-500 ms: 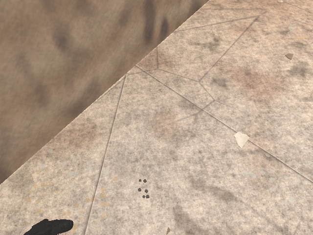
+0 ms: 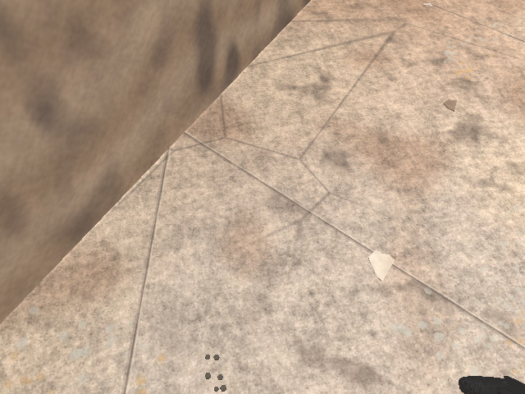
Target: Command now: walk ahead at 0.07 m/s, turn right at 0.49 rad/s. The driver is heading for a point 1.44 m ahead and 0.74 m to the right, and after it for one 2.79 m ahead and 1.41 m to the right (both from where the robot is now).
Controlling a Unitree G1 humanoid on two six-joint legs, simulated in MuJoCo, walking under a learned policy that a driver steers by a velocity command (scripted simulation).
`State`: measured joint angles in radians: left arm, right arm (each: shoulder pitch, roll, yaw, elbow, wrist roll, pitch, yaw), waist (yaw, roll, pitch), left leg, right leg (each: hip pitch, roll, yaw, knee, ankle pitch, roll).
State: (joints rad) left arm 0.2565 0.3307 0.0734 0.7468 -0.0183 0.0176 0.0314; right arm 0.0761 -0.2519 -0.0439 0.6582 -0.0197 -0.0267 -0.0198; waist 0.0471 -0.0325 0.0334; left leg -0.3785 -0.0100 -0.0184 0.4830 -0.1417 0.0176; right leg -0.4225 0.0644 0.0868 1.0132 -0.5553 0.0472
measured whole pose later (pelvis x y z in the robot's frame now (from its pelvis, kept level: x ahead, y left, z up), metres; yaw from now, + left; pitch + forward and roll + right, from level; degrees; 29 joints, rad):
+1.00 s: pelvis +0.02 -0.01 +0.01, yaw -36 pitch +1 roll +0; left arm 0.23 0.37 0.11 0.64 -0.03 0.07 0.02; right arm 0.13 -0.26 -0.06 0.72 -0.01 0.01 -0.03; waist 0.00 -0.05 0.06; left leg -0.21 0.01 0.03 0.43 -0.23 0.02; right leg -0.51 0.03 0.09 1.11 -0.41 0.10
